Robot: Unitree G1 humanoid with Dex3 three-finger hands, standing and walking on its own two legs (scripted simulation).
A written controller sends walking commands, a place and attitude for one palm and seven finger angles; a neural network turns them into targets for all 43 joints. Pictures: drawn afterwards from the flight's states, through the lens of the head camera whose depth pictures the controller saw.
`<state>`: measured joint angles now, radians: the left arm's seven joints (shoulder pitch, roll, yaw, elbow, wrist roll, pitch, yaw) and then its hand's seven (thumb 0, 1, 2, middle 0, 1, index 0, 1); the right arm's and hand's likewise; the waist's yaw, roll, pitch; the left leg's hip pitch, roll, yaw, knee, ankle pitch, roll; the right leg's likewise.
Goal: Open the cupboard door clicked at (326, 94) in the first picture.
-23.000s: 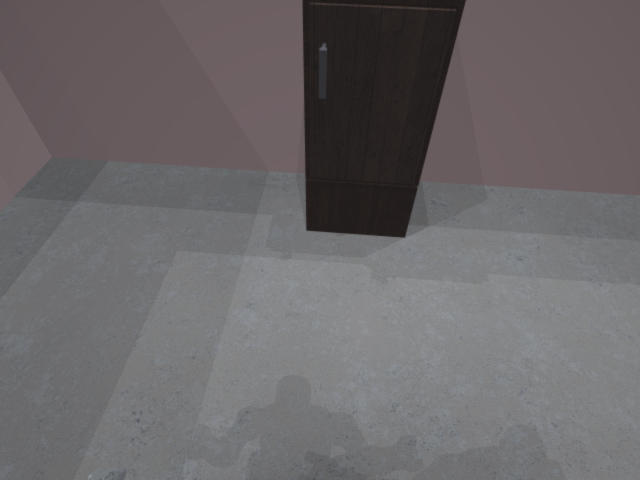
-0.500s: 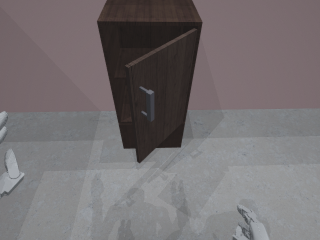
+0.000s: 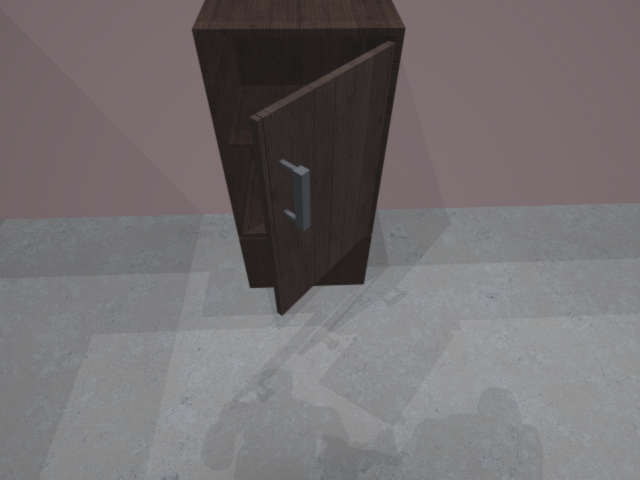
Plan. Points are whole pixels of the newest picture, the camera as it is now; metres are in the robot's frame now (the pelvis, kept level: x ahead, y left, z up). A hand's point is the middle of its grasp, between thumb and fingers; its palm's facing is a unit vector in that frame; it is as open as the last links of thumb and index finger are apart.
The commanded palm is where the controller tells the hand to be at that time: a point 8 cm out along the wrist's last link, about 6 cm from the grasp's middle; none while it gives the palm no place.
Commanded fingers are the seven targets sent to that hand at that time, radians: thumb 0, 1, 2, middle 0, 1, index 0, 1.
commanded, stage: let the arm hang, fingers relaxed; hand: left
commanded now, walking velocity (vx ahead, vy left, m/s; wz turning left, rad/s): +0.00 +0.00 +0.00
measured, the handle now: (294, 195) +0.61 +0.07 -0.02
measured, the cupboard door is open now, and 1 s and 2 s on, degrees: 47 47 47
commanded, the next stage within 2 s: look to check the result in 0.84 s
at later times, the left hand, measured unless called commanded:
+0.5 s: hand out of the picture -0.02 +0.16 -0.16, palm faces +0.05 -0.98 -0.21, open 7.3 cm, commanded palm none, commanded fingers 0.00 0.90 0.90 -0.20 -0.30 -0.20 -0.30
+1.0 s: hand out of the picture +0.01 +0.15 -0.17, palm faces +0.05 -0.98 -0.18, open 7.3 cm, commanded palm none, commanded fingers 0.00 0.90 0.90 -0.20 -0.30 -0.20 -0.30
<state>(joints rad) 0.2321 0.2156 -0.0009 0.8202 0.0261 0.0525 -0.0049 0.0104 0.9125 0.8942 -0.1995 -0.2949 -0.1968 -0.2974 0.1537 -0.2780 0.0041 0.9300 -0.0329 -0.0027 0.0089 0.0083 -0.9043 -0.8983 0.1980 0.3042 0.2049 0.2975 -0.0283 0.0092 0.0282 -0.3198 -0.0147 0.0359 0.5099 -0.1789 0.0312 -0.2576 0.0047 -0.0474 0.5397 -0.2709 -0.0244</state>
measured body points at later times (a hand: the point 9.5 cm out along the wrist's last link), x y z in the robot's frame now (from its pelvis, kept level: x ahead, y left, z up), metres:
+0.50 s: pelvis +0.01 -0.01 +0.01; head +0.02 -0.02 +0.46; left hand -0.02 +0.22 -0.15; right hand -0.01 -0.20 -0.16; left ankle +0.06 +0.10 -0.73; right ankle +0.01 -0.10 -0.73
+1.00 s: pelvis +0.03 -0.02 +0.01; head +0.04 -0.02 +0.46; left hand +0.01 +0.20 -0.15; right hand +0.01 -0.22 -0.16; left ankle +0.06 +0.10 -0.73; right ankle +0.01 -0.10 -0.73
